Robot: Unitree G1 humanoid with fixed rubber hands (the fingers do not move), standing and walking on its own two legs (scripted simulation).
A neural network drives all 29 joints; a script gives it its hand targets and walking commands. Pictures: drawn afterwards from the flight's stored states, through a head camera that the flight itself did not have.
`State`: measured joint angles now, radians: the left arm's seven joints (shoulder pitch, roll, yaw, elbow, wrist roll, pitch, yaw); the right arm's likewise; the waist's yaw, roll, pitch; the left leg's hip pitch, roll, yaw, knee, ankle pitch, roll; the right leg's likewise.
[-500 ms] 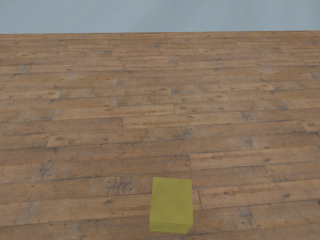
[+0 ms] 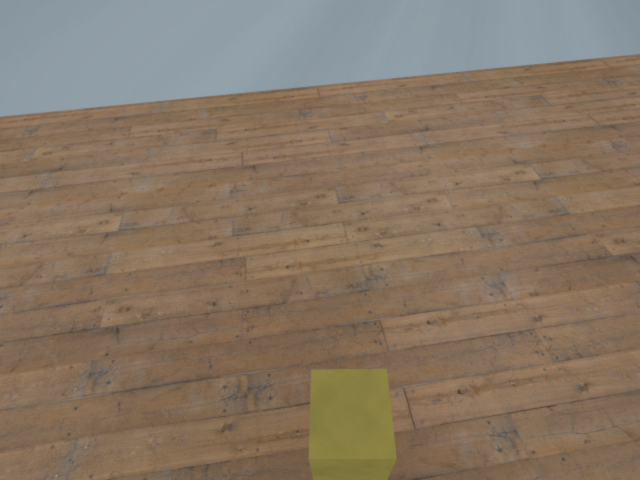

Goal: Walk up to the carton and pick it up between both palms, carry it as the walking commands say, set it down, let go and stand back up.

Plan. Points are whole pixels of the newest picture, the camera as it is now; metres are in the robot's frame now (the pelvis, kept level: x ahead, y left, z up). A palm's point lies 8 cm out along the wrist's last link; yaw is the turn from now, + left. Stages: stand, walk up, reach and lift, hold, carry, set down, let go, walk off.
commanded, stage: walk up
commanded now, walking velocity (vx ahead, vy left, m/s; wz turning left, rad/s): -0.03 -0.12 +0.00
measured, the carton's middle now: (349, 426) +0.38 -0.05 -0.65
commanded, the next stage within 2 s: stand in 1.14 s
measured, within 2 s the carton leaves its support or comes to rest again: neither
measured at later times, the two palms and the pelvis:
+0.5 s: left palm out of the picture +0.02 +0.16 -0.14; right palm out of the picture -0.02 -0.30 -0.16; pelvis -0.02 -0.07 +0.00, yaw +0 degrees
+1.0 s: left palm out of the picture -0.04 +0.21 -0.15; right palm out of the picture -0.02 -0.22 -0.14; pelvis -0.02 -0.01 +0.00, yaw +1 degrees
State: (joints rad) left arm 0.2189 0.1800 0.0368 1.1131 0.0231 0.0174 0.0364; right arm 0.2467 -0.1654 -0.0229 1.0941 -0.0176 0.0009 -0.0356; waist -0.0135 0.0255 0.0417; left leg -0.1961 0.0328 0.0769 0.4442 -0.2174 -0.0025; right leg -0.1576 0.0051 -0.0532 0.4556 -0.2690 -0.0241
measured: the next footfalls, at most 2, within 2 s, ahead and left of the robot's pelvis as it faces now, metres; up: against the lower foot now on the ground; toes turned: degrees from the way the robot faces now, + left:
left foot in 0.68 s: -0.04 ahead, +0.11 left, +0.00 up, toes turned -1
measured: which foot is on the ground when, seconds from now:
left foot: down 0.00-0.18, up 0.20-0.66, down 0.68-1.00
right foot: down 0.00-1.00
